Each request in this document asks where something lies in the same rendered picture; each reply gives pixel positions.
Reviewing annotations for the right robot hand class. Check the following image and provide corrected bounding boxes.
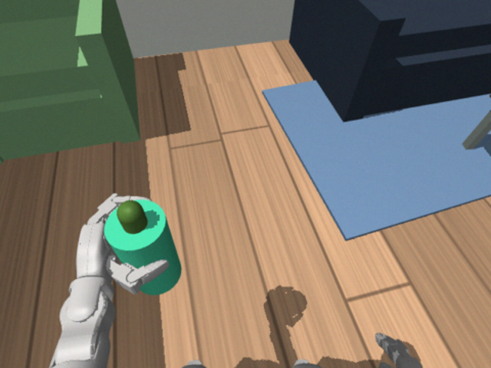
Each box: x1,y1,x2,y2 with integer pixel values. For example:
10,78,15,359
375,333,423,368

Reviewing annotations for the left robot arm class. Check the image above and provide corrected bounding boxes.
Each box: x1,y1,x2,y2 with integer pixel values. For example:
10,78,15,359
49,275,116,368

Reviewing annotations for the sofa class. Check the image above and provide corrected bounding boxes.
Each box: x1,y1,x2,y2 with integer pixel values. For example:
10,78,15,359
289,0,491,122

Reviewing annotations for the left robot hand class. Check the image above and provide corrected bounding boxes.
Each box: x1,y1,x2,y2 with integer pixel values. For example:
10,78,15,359
76,193,170,294

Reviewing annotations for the bottle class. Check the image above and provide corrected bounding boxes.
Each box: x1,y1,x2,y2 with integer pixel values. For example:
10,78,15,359
104,199,182,295

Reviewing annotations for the armchair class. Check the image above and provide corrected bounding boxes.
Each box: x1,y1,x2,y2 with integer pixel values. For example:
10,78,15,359
0,0,140,164

